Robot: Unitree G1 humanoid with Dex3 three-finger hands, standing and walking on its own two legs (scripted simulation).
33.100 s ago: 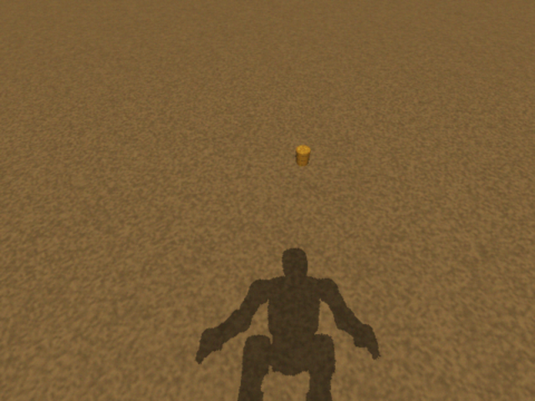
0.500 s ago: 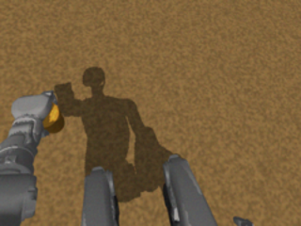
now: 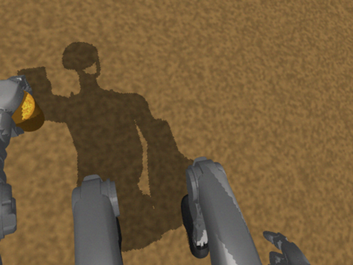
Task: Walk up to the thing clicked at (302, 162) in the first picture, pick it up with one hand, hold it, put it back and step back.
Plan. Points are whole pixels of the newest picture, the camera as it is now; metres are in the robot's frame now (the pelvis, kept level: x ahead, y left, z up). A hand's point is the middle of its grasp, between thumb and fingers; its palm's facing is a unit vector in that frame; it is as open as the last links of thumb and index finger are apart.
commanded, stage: crouch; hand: left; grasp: from above
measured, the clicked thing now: (22, 113) +0.48 +0.31 -0.19
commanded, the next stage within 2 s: lower in 0.54 s
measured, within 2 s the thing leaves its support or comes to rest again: rests again in 1.56 s
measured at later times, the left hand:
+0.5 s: hand (18, 115) +0.48 +0.32 -0.20, palm faces -0.44 -0.04 -0.90, open 10.6 cm
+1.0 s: hand (26, 120) +0.49 +0.33 -0.26, palm faces -0.46 -0.06 -0.89, open 10.6 cm
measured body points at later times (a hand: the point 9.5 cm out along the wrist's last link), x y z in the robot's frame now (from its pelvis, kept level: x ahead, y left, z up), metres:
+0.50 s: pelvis -0.01 +0.01 -0.06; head +0.24 +0.08 +0.31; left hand +0.50 +0.32 -0.15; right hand +0.02 -0.27 -0.15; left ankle +0.07 +0.13 -0.37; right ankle +0.09 -0.14 -0.37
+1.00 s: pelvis -0.01 +0.01 -0.08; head +0.26 +0.10 +0.27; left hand +0.51 +0.33 -0.21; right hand +0.03 -0.27 -0.16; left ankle +0.07 +0.13 -0.37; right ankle +0.09 -0.14 -0.37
